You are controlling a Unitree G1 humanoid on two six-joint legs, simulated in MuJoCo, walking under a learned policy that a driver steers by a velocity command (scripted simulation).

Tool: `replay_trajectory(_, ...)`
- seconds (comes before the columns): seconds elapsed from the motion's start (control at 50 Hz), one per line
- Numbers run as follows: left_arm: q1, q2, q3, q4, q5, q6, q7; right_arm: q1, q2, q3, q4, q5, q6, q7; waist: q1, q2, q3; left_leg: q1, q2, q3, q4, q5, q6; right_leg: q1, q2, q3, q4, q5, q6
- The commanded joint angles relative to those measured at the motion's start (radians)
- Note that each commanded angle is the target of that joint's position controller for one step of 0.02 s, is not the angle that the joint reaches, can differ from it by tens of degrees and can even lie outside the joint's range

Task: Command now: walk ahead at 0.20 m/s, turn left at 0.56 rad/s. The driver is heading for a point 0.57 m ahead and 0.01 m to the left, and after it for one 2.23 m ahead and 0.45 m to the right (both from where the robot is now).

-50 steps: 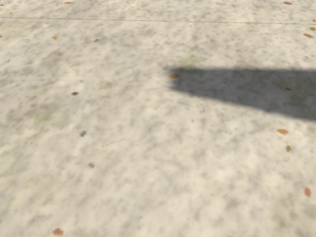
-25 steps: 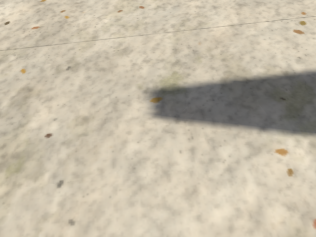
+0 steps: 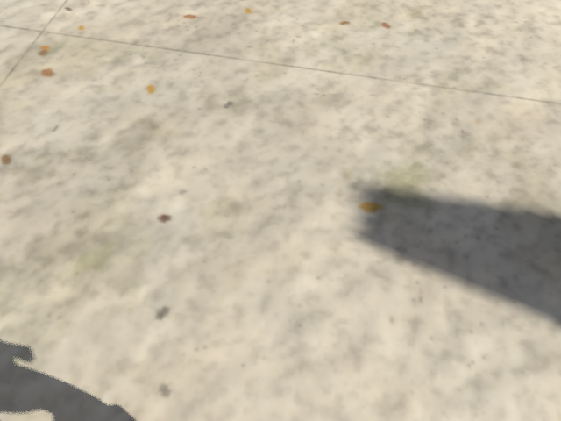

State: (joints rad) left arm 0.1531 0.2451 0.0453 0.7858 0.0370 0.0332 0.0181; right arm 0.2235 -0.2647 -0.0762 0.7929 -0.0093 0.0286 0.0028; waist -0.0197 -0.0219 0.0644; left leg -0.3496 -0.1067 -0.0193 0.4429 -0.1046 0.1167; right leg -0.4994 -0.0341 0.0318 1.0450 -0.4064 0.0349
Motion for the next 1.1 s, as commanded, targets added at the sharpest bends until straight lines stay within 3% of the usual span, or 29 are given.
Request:
replay_trajectory(0.02, 0.054, 0.093, 0.024, -0.044, 0.004, -0.001, -0.008, 0.015, -0.156, -0.041, -0.059, -0.007, -0.01, 0.002, 0.008, 0.142, -0.122, 0.092, 0.234, -0.376, -0.268, -0.419, 0.135, -0.007, 0.01, -0.007, -0.096, 0.022, 0.017)
replay_trajectory(0.1, 0.012, 0.092, 0.023, -0.061, -0.002, -0.022, -0.01, 0.045, -0.175, -0.051, -0.055, -0.012, -0.011, 0.007, -0.012, 0.133, -0.111, 0.104, 0.238, -0.44, -0.273, -0.487, 0.127, 0.007, 0.026, -0.004, -0.214, 0.023, 0.018)
replay_trajectory(0.16, 0.031, 0.093, 0.02, -0.064, -0.011, -0.041, -0.01, 0.025, -0.179, -0.055, -0.064, -0.015, -0.012, 0.012, 0.002, 0.145, -0.106, 0.05, 0.22, -0.462, -0.255, -0.521, 0.119, 0.106, 0.057, -0.01, -0.321, -0.026, -0.007)
replay_trajectory(0.2, 0.116, 0.094, 0.019, -0.045, -0.026, -0.052, -0.004, -0.037, -0.171, -0.056, -0.083, -0.012, -0.007, 0.019, 0.056, 0.145, -0.092, -0.079, 0.184, -0.45, -0.238, -0.526, 0.091, 0.292, 0.09, -0.026, -0.477, -0.03, -0.044)
replay_trajectory(0.22, 0.207, 0.089, 0.019, -0.019, -0.03, -0.059, 0.005, -0.09, -0.161, -0.056, -0.099, -0.009, -0.004, 0.017, 0.117, 0.123, -0.074, -0.18, 0.141, -0.42, -0.193, -0.54, 0.052, 0.437, 0.096, -0.044, -0.631, 0.049, -0.069)
replay_trajectory(0.24, 0.306, 0.136, 0.031, 0.009, -0.022, -0.067, 0.022, -0.128, -0.122, -0.048, -0.124, -0.006, -0.009, 0.012, 0.162, 0.048, -0.047, -0.336, 0.06, -0.339, -0.072, -0.55, -0.024, 0.594, 0.028, 0.006, -0.771, 0.012, -0.09)
replay_trajectory(0.26, 0.306, 0.212, 0.043, 0.0, -0.016, -0.074, 0.037, -0.053, -0.009, -0.019, -0.121, 0.006, -0.019, 0.006, 0.119, -0.203, -0.086, -0.41, -0.038, -0.154, 0.303, -0.508, -0.055, 0.648, -0.267, 0.31, -0.879, -0.239, -0.109)
replay_trajectory(0.28, 0.19, 0.283, 0.06, -0.038, 0.011, -0.072, 0.04, -0.097, -0.055, -0.021, -0.149, -0.012, -0.03, 0.009, 0.083, -0.194, 0.0, -0.534, -0.037, -0.099, 0.441, -0.356, -0.066, 0.485, -0.404, 0.603, -0.986, -0.428, -0.191)
replay_trajectory(0.3, 0.141, 0.229, 0.051, -0.041, 0.009, -0.078, 0.035, -0.101, -0.11, -0.031, -0.149, -0.031, -0.037, 0.022, 0.031, -0.076, 0.043, -0.491, 0.044, -0.156, 0.512, -0.25, -0.059, 0.405, -0.378, 0.548, -0.976, -0.416, -0.204)
replay_trajectory(0.32, 0.097, 0.184, 0.04, -0.047, -0.007, -0.088, 0.026, -0.053, -0.123, -0.038, -0.123, -0.03, -0.041, 0.038, -0.004, -0.063, 0.038, -0.466, 0.05, -0.141, 0.544, -0.188, -0.07, 0.398, -0.313, 0.436, -0.963, -0.324, -0.181)
replay_trajectory(0.34, 0.084, 0.166, 0.035, -0.053, -0.013, -0.097, 0.017, -0.012, -0.126, -0.038, -0.1, -0.032, -0.038, 0.049, -0.01, -0.076, 0.017, -0.44, 0.052, -0.114, 0.589, -0.149, -0.088, 0.413, -0.256, 0.318, -0.957, -0.206, -0.159)
replay_trajectory(0.4, 0.178, 0.137, 0.03, -0.019, -0.01, -0.117, 0.0, -0.046, -0.09, -0.023, -0.104, -0.037, -0.029, 0.069, 0.034, -0.083, 0.012, -0.443, 0.079, -0.081, 0.658, -0.076, -0.108, 0.432, -0.196, 0.142, -0.945, 0.008, -0.16)
replay_trajectory(0.5, 0.294, 0.135, 0.032, 0.042, -0.013, -0.128, -0.02, -0.202, -0.058, 0.003, -0.145, -0.037, -0.034, 0.075, 0.098, -0.094, 0.039, -0.421, 0.087, -0.043, 0.42, -0.033, -0.122, 0.493, -0.184, 0.03, -0.918, 0.262, -0.179)
replay_trajectory(0.54, 0.311, 0.142, 0.032, 0.066, -0.02, -0.125, -0.022, -0.269, -0.042, 0.018, -0.167, -0.037, -0.04, 0.081, 0.104, -0.121, 0.039, -0.324, 0.116, 0.061, 0.277, -0.048, -0.117, 0.472, -0.178, 0.011, -0.905, 0.36, -0.186)
replay_trajectory(0.58, 0.344, 0.157, 0.035, 0.093, -0.022, -0.116, -0.024, -0.306, -0.033, 0.028, -0.176, -0.035, -0.046, 0.076, 0.119, -0.141, 0.041, -0.205, 0.103, 0.12, 0.176, -0.111, -0.098, 0.455, -0.184, 0.018, -0.865, 0.5, -0.189)
replay_trajectory(0.62, 0.347, 0.185, 0.041, 0.114, -0.019, -0.109, -0.023, -0.23, -0.049, 0.023, -0.157, -0.027, -0.058, 0.058, 0.072, -0.144, 0.013, -0.062, 0.06, 0.134, 0.107, -0.148, -0.064, 0.459, -0.206, 0.036, -0.766, 0.743, -0.188)
replay_trajectory(0.64, 0.329, 0.192, 0.041, 0.121, -0.026, -0.107, -0.022, -0.105, -0.067, 0.014, -0.116, -0.028, -0.071, 0.043, -0.001, -0.111, -0.046, 0.098, 0.041, 0.127, 0.027, -0.096, -0.042, 0.446, -0.182, 0.005, -0.625, 0.887, -0.169)
replay_trajectory(0.66, 0.316, 0.177, 0.036, 0.117, -0.035, -0.11, -0.023, 0.065, -0.111, -0.002, -0.061, -0.044, -0.086, 0.026, -0.076, -0.069, -0.163, 0.357, 0.082, 0.08, 0.015, -0.053, -0.017, 0.339, -0.134, -0.034, -0.43, 0.822, -0.145)
replay_trajectory(0.68, 0.297, 0.094, 0.011, 0.059, -0.051, -0.115, -0.03, 0.235, -0.208, -0.025, -0.043, -0.07, -0.096, 0.004, -0.142, 0.085, -0.332, 0.665, 0.374, -0.243, -0.027, -0.265, 0.042, 0.077, -0.062, -0.071, -0.116, 0.436, -0.112)
replay_trajectory(0.7, 0.34, 0.043, 0.006, 0.039, -0.051, -0.112, -0.026, 0.276, -0.288, -0.041, -0.028, -0.053, -0.09, -0.005, -0.118, 0.278, -0.419, 0.725, 0.589, -0.598, -0.144, -0.202, 0.107, -0.123, 0.066, -0.047, 0.119, -0.138, -0.104)
replay_trajectory(0.72, 0.272, 0.125, 0.033, 0.057, -0.037, -0.098, -0.016, 0.215, -0.221, -0.026, -0.023, -0.036, -0.088, -0.006, -0.104, 0.128, -0.288, 0.591, 0.534, -0.506, -0.138, -0.188, 0.089, -0.158, 0.01, 0.055, 0.186, -0.072, -0.126)
replay_trajectory(0.74, 0.245, 0.101, 0.031, 0.054, -0.039, -0.1, -0.024, 0.123, -0.146, -0.003, -0.026, -0.03, -0.092, -0.004, -0.054, 0.114, -0.153, 0.454, 0.477, -0.348, -0.165, -0.116, 0.061, -0.157, -0.027, 0.049, 0.154, 0.014, -0.13)
replay_trajectory(0.76, 0.243, 0.082, 0.03, 0.069, -0.037, -0.096, -0.029, 0.065, -0.089, 0.012, -0.029, -0.027, -0.097, 0.0, -0.026, 0.114, -0.094, 0.362, 0.424, -0.24, -0.205, -0.065, 0.028, -0.126, -0.049, 0.033, 0.107, 0.066, -0.125)
replay_trajectory(0.8, 0.272, 0.061, 0.033, 0.093, -0.011, -0.069, -0.043, 0.031, -0.043, 0.027, -0.019, -0.017, -0.108, -0.005, 0.017, 0.158, -0.043, 0.263, 0.363, -0.106, -0.251, 0.008, 0.001, -0.078, -0.06, 0.013, 0.08, 0.111, -0.104)
replay_trajectory(0.88, 0.167, 0.03, 0.032, 0.049, -0.006, -0.047, -0.067, 0.079, -0.057, 0.02, 0.022, -0.007, -0.139, -0.01, 0.036, 0.126, -0.008, 0.26, 0.365, 0.016, -0.296, 0.174, 0.025, -0.174, -0.063, -0.008, 0.066, 0.22, -0.084)
replay_trajectory(0.96, 0.008, 0.012, 0.016, -0.014, -0.006, -0.051, -0.085, 0.095, -0.043, 0.024, 0.05, -0.01, -0.142, -0.014, 0.025, 0.113, 0.036, 0.244, 0.333, 0.144, -0.307, 0.226, 0.023, -0.186, -0.058, -0.051, -0.155, 0.382, -0.076)
replay_trajectory(1.02, -0.09, 0.012, 0.004, -0.055, -0.001, -0.053, -0.098, 0.118, -0.082, 0.016, 0.071, -0.008, -0.14, -0.022, 0.014, 0.095, 0.061, 0.261, 0.349, 0.203, -0.297, 0.339, 0.013, -0.101, -0.037, -0.113, -0.339, 0.423, -0.102)
replay_trajectory(1.06, -0.085, 0.022, 0.005, -0.061, 0.006, -0.057, -0.095, 0.138, -0.104, 0.011, 0.086, -0.005, -0.132, -0.029, 0.019, 0.084, 0.04, 0.331, 0.355, 0.239, -0.197, 0.604, -0.004, -0.043, 0.008, -0.158, -0.4, 0.391, -0.128)
replay_trajectory(1.1, 0.016, 0.048, 0.014, -0.036, 0.013, -0.061, -0.084, 0.132, -0.138, 0.001, 0.091, -0.003, -0.118, -0.039, 0.055, 0.107, -0.035, 0.383, 0.347, 0.258, 0.002, 0.861, -0.027, 0.071, 0.082, -0.192, -0.419, 0.314, -0.163)
